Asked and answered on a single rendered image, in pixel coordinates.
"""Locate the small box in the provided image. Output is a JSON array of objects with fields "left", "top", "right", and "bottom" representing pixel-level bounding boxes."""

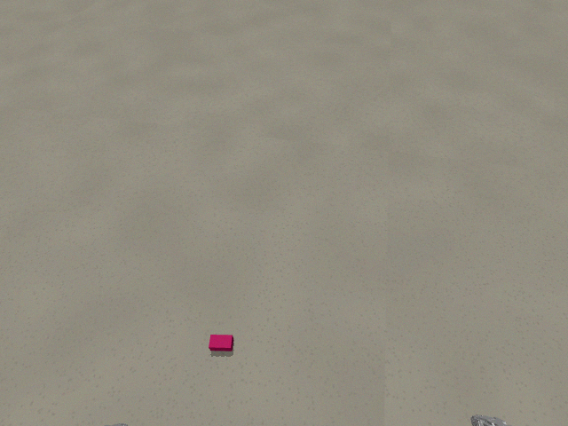
[{"left": 209, "top": 335, "right": 233, "bottom": 351}]

